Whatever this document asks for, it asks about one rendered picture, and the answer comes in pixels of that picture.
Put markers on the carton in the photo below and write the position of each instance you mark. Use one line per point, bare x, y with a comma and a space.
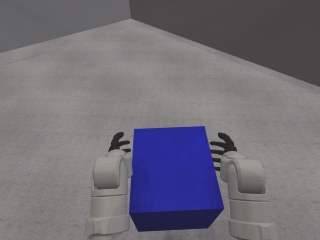
174, 185

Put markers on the robot right hand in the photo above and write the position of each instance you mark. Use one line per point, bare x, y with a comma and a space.
228, 146

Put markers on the robot left hand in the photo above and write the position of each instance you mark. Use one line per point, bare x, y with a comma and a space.
116, 145

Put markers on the right robot forearm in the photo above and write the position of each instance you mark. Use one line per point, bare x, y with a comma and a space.
250, 216

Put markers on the left robot forearm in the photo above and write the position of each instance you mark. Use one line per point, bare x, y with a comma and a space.
109, 188

